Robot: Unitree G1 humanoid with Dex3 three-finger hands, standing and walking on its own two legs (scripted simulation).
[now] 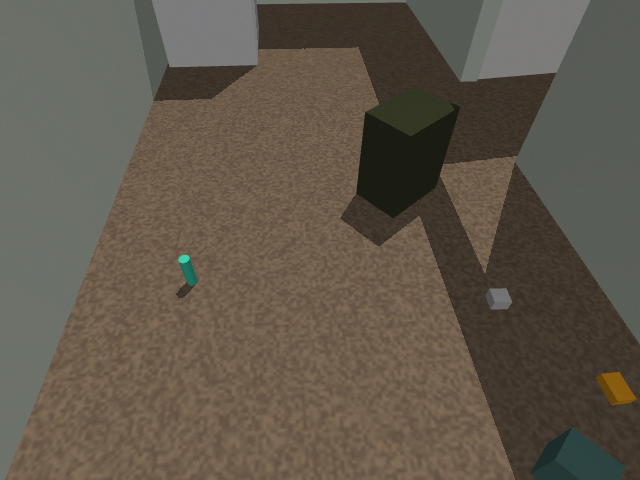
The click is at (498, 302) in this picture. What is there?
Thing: small box
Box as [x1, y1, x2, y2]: [485, 288, 511, 309]
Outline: 489,289 485,295 490,309 507,308 511,300 506,288
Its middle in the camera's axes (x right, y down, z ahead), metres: +0.67 +0.21 +1.48
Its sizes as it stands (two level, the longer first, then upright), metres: 0.065 0.062 0.048
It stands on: the floor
